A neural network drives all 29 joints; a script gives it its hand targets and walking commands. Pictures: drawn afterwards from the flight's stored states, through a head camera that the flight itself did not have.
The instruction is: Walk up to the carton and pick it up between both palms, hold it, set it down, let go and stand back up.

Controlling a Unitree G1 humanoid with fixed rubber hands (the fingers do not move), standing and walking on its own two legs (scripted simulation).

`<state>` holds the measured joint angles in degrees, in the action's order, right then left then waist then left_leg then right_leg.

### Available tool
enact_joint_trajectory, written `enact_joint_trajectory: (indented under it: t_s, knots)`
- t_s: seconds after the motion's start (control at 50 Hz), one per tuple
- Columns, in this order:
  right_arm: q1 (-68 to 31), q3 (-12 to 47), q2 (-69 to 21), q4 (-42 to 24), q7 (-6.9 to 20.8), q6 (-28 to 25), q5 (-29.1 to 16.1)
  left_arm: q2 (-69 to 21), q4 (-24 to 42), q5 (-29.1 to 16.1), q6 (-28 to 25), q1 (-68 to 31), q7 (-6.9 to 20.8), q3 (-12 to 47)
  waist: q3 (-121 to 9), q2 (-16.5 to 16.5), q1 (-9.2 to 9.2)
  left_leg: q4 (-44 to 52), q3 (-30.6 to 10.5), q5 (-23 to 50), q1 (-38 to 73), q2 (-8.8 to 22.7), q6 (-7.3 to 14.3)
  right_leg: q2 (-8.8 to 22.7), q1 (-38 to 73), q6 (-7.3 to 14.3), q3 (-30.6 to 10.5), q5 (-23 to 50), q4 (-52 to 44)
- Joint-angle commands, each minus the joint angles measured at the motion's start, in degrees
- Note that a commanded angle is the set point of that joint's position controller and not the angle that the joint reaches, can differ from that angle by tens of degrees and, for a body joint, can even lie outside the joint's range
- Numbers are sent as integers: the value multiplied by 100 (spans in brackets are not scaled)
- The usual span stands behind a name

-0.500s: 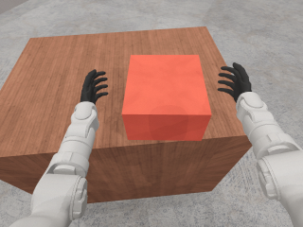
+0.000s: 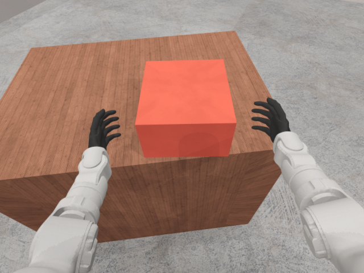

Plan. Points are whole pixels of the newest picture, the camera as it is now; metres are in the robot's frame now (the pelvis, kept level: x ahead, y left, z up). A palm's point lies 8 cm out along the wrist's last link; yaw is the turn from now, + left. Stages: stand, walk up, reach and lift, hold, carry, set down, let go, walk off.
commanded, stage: set down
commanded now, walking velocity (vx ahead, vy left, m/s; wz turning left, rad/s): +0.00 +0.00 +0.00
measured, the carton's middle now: (185, 106) +0.56 +0.01 +0.01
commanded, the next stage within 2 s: let go in 1.60 s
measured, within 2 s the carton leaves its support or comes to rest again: neither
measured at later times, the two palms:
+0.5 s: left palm (102, 182) +0.32 +0.21 +0.01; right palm (289, 170) +0.33 -0.22 +0.03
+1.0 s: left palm (91, 214) +0.26 +0.23 -0.02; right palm (287, 206) +0.26 -0.21 -0.01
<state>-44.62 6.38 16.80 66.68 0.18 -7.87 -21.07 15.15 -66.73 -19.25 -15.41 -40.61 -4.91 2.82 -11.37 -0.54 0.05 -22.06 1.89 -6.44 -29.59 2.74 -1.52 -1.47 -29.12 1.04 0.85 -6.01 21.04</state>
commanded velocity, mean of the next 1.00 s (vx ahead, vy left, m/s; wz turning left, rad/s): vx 0.00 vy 0.00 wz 0.00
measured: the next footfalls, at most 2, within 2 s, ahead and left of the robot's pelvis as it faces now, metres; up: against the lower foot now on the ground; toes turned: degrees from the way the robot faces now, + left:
none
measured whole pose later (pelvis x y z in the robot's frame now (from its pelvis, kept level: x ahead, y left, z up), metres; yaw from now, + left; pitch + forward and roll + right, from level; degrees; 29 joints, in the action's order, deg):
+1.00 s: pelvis +0.05 +0.01 +0.01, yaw -1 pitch -1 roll +0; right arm 5.0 0.1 10.8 34.1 1.7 -5.7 -8.4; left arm 10.6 -21.3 -1.6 6.5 8.0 -1.8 -1.0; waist -3.6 2.5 1.7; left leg -16.5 3.5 -10.8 -4.5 2.2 -1.3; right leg -1.1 -4.5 0.5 -0.8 -9.9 15.5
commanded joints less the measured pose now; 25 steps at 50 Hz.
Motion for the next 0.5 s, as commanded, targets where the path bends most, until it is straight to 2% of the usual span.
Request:
enact_joint_trajectory:
  t_s: [0.0, 0.08, 0.14, 0.22, 0.28, 0.34, 0.4, 0.48]
  knots:
    - [-1604, -418, 827, -1475, -193, -500, 294, 598, 1087, 225, -354, -1470, 220, -317, -3153, 250, -147, -178, 24, 1346, 2059, -295, -104, -33, 1478, -246, -75, 1300, -367]
    - [-736, -559, 655, -1798, -341, -629, 524, 349, 1304, 651, -290, -493, 434, -577, -2326, 504, -209, 17, 3, 1489, 2238, -327, -99, -28, 2050, -138, -136, 1558, -528]
    - [-117, -620, 474, -1999, -336, -597, 638, 211, 1723, 937, -166, -21, 450, -719, -1476, 482, -110, 234, -12, 1215, 2553, -313, -143, -36, 2068, -73, -106, 1054, -765]
    - [429, -707, 394, -2234, -161, -496, 650, 58, 2569, 1166, -15, 305, 256, -688, -816, 153, 36, 445, 8, 890, 2974, -259, -292, -84, 1764, 15, -34, 335, -1024]
    - [824, -770, 474, -2436, 9, -522, 559, -55, 3209, 1266, -22, 616, 19, -526, -660, -160, 51, 531, 32, 771, 3031, -245, -389, -120, 1798, 68, -48, 352, -1021]
    - [1291, -802, 583, -2703, 142, -583, 455, -131, 3665, 1302, -44, 1074, -132, -362, -693, -328, 44, 514, 53, 884, 3036, -267, -411, -140, 1913, 78, -83, 622, -951]
    - [1668, -754, 611, -2777, 208, -568, 447, -154, 3752, 1309, 60, 1505, -145, -335, -700, -294, 41, 477, 91, 956, 3001, -289, -358, -114, 2062, 49, -142, 846, -885]
    - [1974, -729, 488, -2872, 238, -370, 660, -101, 3774, 1273, 450, 1877, -72, -413, -482, 25, 69, 546, 144, 657, 2866, -283, -230, -53, 2119, -60, -215, 693, -855]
